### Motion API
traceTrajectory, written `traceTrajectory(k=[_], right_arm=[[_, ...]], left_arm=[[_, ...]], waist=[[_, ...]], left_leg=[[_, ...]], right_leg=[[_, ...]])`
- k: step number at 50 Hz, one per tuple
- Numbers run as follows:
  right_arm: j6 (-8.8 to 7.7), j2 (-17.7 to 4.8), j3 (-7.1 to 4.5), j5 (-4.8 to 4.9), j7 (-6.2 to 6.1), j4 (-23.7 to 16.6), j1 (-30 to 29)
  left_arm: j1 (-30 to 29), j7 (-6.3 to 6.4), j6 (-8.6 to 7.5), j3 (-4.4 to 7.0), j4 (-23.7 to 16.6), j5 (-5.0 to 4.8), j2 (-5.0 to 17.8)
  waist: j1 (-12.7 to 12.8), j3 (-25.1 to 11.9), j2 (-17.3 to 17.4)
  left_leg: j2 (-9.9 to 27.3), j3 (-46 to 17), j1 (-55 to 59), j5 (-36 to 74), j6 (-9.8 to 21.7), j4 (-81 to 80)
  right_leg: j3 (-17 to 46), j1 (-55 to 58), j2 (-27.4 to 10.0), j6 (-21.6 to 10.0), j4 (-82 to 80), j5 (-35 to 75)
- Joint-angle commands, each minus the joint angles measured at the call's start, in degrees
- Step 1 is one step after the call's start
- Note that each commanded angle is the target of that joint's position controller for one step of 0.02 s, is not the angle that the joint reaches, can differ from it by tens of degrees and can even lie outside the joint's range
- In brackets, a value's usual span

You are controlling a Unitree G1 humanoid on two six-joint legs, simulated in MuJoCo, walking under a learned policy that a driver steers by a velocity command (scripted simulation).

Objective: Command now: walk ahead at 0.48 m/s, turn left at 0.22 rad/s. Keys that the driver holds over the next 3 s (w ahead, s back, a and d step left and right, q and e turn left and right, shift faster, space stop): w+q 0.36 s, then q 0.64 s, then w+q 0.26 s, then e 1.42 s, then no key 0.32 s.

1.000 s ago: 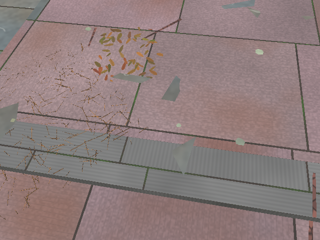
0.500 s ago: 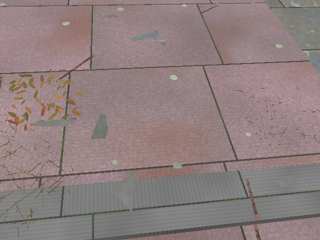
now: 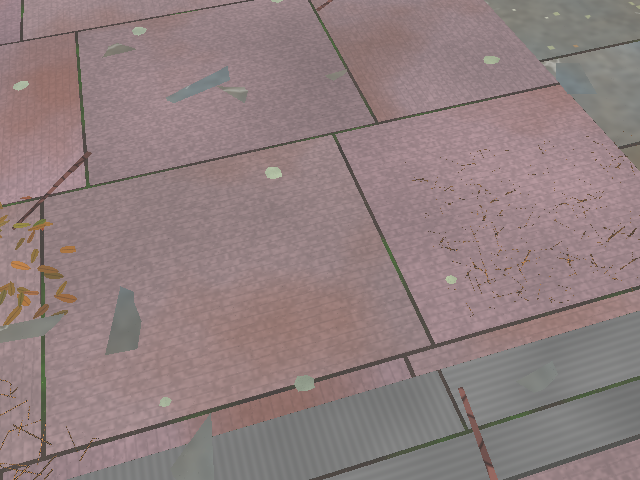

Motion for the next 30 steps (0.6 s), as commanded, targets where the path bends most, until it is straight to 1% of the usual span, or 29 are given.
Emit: traceTrajectory(k=[1, 3, 4, 7, 9, 11, 13, 14, 15, 16, 17, 18, 19, 20, 21, 22, 23, 24, 25, 26, 27, 28, 29, 30], right_arm=[[0.72, -3.8, -1.28, -1.12, 0.88, -2.0, 1.3], [1.30, -3.2, -1.60, -1.13, 1.42, -2.6, -0.6], [1.45, -2.9, -1.63, -1.21, 1.62, -3.2, -2.7], [1.67, -2.0, -1.44, -1.32, 1.98, -5.5, -9.1], [1.74, -1.5, -1.21, -1.47, 1.98, -6.9, -13.1], [1.60, -1.0, -0.79, -1.57, 2.02, -8.7, -17.3], [1.71, -0.3, 0.10, -1.58, 2.37, -11.1, -22.6], [1.78, 0.0, 0.43, -1.50, 2.54, -11.9, -24.3], [2.09, 0.2, 0.73, -1.38, 2.56, -12.7, -24.6], [2.37, -0.6, 0.56, -1.33, 2.34, -12.9, -23.8], [2.55, -1.6, 0.19, -1.16, 2.01, -12.4, -20.3], [2.52, -2.8, -0.42, -0.99, 1.85, -11.0, -14.0], [2.11, -4.8, -1.35, -1.13, 1.70, -8.7, -6.2], [2.12, -7.8, -3.12, -1.23, 1.17, -6.2, -0.8], [3.19, -10.9, -5.17, -0.66, 0.43, -6.6, 1.2], [3.12, -14.7, -5.51, -0.64, -0.16, -8.0, -3.5], [2.87, -13.6, -5.22, -0.40, -0.86, -9.0, -6.6], [2.52, -11.8, -4.63, -0.50, -1.45, -8.3, -7.3], [2.03, -9.8, -4.10, -0.47, -1.77, -8.0, -9.0], [1.73, -8.0, -3.56, -0.58, -1.78, -8.7, -12.0], [1.46, -7.1, -3.24, -0.66, -1.51, -9.2, -12.8], [0.95, -7.2, -3.11, -0.68, -1.19, -9.3, -12.6], [0.59, -8.0, -3.24, -0.64, -0.98, -9.4, -12.4], [0.64, -8.8, -3.40, -0.57, -0.87, -9.3, -12.3]], left_arm=[[6.1, 0.67, -1.59, 1.17, 0.4, -0.56, 4.8], [8.1, 0.75, -2.47, 1.29, 1.9, -0.99, 5.3], [8.9, 0.84, -2.72, 1.32, 2.4, -1.07, 5.3], [12.5, 1.28, -2.82, 0.94, 4.3, -0.73, 4.1], [15.5, 1.57, -2.79, 0.73, 5.7, -0.44, 3.7], [16.8, 1.83, -2.66, 0.58, 6.8, -0.27, 3.8], [16.9, 2.08, -2.23, 0.44, 7.4, -0.39, 4.0], [17.1, 2.34, -2.15, 0.40, 7.8, -0.45, 4.3], [16.8, 2.40, -1.88, 0.69, 7.8, -0.54, 6.4], [17.3, 2.67, -1.78, 0.85, 8.2, -0.40, 7.5], [17.4, 3.08, -1.57, 1.07, 8.5, -0.39, 8.6], [16.2, 3.38, -1.08, 1.48, 8.1, -0.20, 10.1], [14.3, 3.28, -0.66, 1.84, 7.1, -0.43, 11.4], [16.2, 2.32, -0.44, 1.39, 5.6, -2.41, 9.2], [10.0, 1.64, -1.09, 1.65, 2.6, -3.72, 10.0], [8.7, 1.30, -1.81, 1.25, -1.0, -3.43, 8.6], [6.3, 1.30, -2.05, 0.97, -1.8, -2.37, 7.4], [7.2, 1.28, -1.72, 0.68, -2.1, -2.42, 5.8], [6.6, 1.44, -1.06, 0.78, -2.7, -1.68, 5.3], [7.6, 1.70, 0.15, 0.93, -2.4, -0.66, 5.5], [8.9, 1.93, 1.49, 0.91, -2.2, 0.10, 5.0], [9.3, 2.08, 2.45, 1.00, -2.7, 0.41, 4.7], [8.9, 2.16, 3.02, 1.06, -3.4, 0.32, 4.6], [7.6, 2.18, 3.39, 1.06, -4.6, 0.37, 4.6]], waist=[[2.7, -0.4, -7.0], [1.9, 0.6, -6.5], [2.0, 1.2, -6.4], [2.9, 2.6, -6.7], [3.6, 3.5, -5.6], [3.7, 5.0, -4.2], [4.2, 7.0, -3.7], [4.2, 7.2, -3.9], [4.0, 6.3, -5.0], [3.2, 4.6, -5.4], [1.2, 1.6, -6.4], [-1.8, -2.1, -8.0], [-4.9, -6.7, -8.0], [-5.8, -11.7, 0.0], [-9.7, -15.7, 11.3], [-4.7, -20.4, 8.2], [-2.9, -16.5, -3.9], [0.0, -7.9, -7.2], [2.3, -2.9, -8.4], [4.0, -0.7, -7.2], [4.6, -1.0, -5.2], [4.9, -2.2, -3.6], [5.2, -3.0, -2.9], [5.5, -3.4, -2.4]], left_leg=[[2.7, -2.0, -11.7, 4.8, -0.2, 2.3], [2.4, -1.4, -14.7, 7.2, -0.6, 2.9], [2.6, -1.2, -16.9, 8.9, -0.8, 2.8], [2.6, 0.3, -23.2, 13.5, -1.3, 2.3], [2.2, 1.3, -27.8, 14.3, -1.0, 2.5], [1.8, 2.3, -29.8, 15.2, -0.3, -1.1], [1.3, 5.4, -27.5, 14.3, 0.1, -9.6], [0.8, 7.0, -25.0, 14.7, 0.6, -13.8], [-1.4, 10.4, -19.7, 8.8, 1.8, -16.5], [-3.6, 12.6, -15.1, 6.4, 3.2, -16.7], [-5.9, 13.6, -10.9, 4.4, 4.7, -17.2], [-7.2, 12.6, -5.1, 2.7, 6.4, -18.3], [-8.4, 10.3, 3.7, 4.0, 8.0, -22.7], [-9.0, 8.3, 22.8, 8.3, 11.0, -26.2], [3.7, -15.2, 36.2, 8.7, 18.0, -38.7], [14.6, -30.0, 37.2, 28.8, 21.5, -40.3], [14.5, -27.4, 29.3, 33.1, 19.4, -40.6], [13.5, -23.6, 19.4, 33.6, 16.5, -42.0], [10.2, -20.2, 12.9, 32.6, 13.9, -43.4], [7.7, -16.6, 8.1, 33.0, 12.6, -44.1], [6.0, -13.7, 4.6, 35.4, 12.4, -44.7], [5.1, -12.4, 3.7, 38.4, 12.6, -44.8], [4.4, -11.5, 3.0, 39.6, 12.6, -45.0], [3.7, -11.2, 2.7, 39.0, 12.3, -44.9]], right_leg=[[11.5, 9.3, -15.0, -3.8, -16.4, 11.3], [7.3, 9.6, -14.5, -3.5, -17.0, 18.5], [5.6, 9.8, -14.5, -3.5, -17.5, 19.8], [1.8, 12.1, -14.5, -3.7, -17.6, 24.3], [0.3, 15.3, -15.0, -3.8, -16.5, 28.9], [-1.9, 16.9, -15.0, -3.4, -16.2, 31.5], [-3.8, 16.2, -14.6, -2.5, -17.4, 32.3], [-4.9, 16.5, -14.6, -2.1, -17.4, 35.2], [-6.7, 15.4, -15.6, -2.1, -15.9, 44.8], [-7.4, 16.5, -16.1, -1.8, -12.1, 57.4], [-8.2, 18.5, -16.6, -1.4, -6.1, 67.4], [-8.5, 19.2, -17.5, -1.4, 2.4, 72.4], [-8.2, 17.6, -17.4, -1.5, 13.3, 68.9], [-9.5, 2.3, -12.9, 0.8, 28.5, 60.6], [-8.9, -17.0, -1.6, 4.9, 57.3, 11.5], [3.2, -23.0, 0.3, 4.4, 68.7, -10.9], [8.3, -21.9, -3.4, 3.6, 65.2, -9.5], [8.2, -20.7, -5.5, 3.3, 58.2, -9.3], [8.9, -19.3, -7.3, 3.5, 51.5, -9.4], [8.5, -17.0, -7.4, 3.9, 48.5, -9.3], [7.5, -14.0, -6.5, 4.5, 47.6, -8.9], [6.9, -13.3, -5.8, 4.9, 47.0, -8.0], [6.7, -13.3, -5.4, 5.4, 45.4, -6.2], [7.1, -13.8, -5.5, 6.1, 42.1, -4.9]])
